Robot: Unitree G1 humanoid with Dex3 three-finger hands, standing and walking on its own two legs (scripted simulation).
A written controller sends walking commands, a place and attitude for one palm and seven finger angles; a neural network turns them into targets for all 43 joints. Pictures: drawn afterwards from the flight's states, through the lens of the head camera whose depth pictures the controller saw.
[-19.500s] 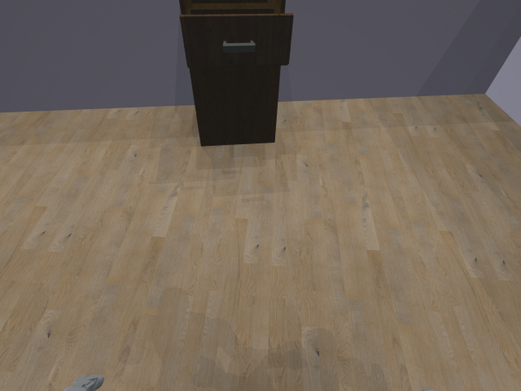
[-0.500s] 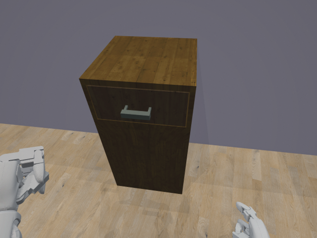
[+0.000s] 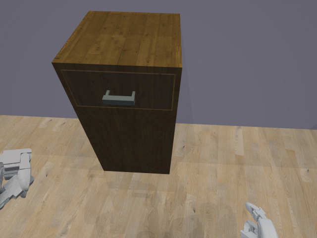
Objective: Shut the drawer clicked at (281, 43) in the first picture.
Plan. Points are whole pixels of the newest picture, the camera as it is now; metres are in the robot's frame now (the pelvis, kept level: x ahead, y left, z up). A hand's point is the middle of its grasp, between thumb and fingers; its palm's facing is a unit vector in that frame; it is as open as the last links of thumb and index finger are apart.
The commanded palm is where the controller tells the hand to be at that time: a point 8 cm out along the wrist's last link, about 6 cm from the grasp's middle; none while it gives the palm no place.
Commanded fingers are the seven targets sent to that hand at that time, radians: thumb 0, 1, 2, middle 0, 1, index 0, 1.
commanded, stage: step back with the hand held close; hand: left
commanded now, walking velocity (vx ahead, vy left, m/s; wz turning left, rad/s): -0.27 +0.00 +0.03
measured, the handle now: (119, 96) +0.60 +0.18 -0.03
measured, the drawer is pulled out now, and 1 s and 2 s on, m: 0.00 0.00 0.00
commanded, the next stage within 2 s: stop stepping back and stand still in 0.92 s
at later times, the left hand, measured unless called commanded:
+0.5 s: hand (7, 220) +0.13 +0.24 +0.16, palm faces +0.34 -0.82 -0.47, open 3.2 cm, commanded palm +0.06 +0.29 +0.18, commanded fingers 0.00 0.90 0.90 -1.40 -1.60 -1.40 -1.60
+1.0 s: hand out of the picture +0.04 +0.15 +0.18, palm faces +0.12 -0.78 -0.62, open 3.2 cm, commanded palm -0.04 +0.22 +0.18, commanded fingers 0.00 0.90 0.90 -1.40 -1.60 -1.40 -1.60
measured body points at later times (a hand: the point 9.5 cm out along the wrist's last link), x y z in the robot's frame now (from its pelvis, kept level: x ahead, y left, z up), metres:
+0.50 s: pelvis -0.06 +0.00 -0.01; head -0.03 +0.03 +0.44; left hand +0.10 +0.28 +0.18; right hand +0.11 -0.25 -0.08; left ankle -0.02 +0.05 -0.73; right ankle +0.01 -0.09 -0.73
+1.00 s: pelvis -0.18 -0.06 -0.01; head -0.10 -0.04 +0.44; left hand +0.02 +0.19 +0.22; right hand +0.02 -0.27 -0.08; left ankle -0.02 +0.05 -0.73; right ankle -0.26 -0.14 -0.74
